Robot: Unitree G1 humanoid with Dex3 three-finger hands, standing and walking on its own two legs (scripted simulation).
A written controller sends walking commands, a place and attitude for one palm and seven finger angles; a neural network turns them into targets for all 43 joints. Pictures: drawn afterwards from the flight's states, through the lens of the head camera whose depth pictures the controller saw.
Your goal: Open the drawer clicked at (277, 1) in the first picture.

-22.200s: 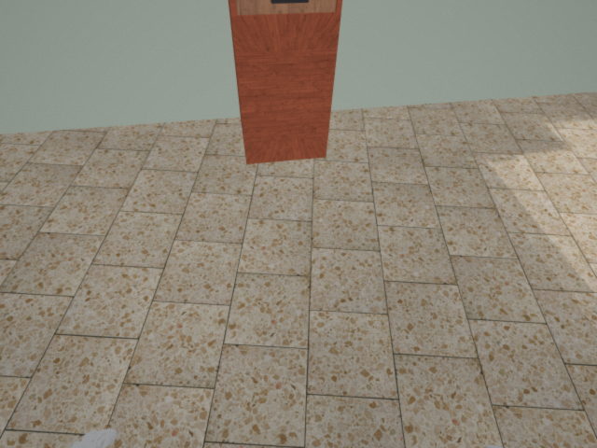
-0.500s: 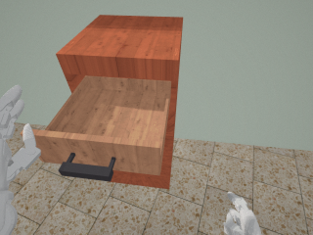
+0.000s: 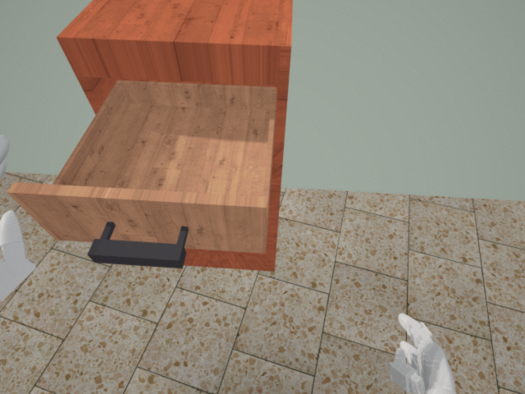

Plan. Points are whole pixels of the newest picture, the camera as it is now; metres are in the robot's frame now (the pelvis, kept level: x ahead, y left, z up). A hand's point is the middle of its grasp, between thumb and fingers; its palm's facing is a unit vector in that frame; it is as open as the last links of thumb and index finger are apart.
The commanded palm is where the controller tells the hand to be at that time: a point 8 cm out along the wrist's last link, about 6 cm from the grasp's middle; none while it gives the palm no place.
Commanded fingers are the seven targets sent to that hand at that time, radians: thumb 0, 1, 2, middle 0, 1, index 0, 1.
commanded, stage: step back with the hand held close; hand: left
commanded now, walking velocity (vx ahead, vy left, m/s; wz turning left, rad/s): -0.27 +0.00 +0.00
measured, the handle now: (142, 241) +0.32 +0.22 +0.03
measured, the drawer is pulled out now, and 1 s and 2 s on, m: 0.30 0.30 0.30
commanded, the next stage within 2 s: stop stepping back and stand still in 0.80 s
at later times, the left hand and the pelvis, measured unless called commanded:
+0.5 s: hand out of the picture +0.14 +0.24 +0.21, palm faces +0.44 -0.76 -0.48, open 7.4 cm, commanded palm +0.07 +0.28 +0.22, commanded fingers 0.00 0.90 0.90 -0.20 -0.30 -0.20 -0.30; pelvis -0.05 +0.00 -0.01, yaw +2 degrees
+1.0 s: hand out of the picture +0.03 +0.18 +0.22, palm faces +0.34 -0.79 -0.50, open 7.4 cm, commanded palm -0.04 +0.24 +0.22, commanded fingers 0.00 0.90 0.90 -0.20 -0.30 -0.20 -0.30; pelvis -0.18 -0.03 +0.00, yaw -2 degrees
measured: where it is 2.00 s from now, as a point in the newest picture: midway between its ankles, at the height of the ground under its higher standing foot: outside the picture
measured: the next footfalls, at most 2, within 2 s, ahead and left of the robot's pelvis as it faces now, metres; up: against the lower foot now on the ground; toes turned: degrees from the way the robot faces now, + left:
right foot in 0.92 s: -0.21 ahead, -0.12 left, +0.00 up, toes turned -4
left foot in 1.14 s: -0.14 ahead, +0.08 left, +0.00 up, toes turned +4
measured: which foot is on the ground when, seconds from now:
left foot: down 0.00-0.92, up 0.94-1.00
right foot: down 0.00-0.56, up 0.58-0.90, down 0.92-1.00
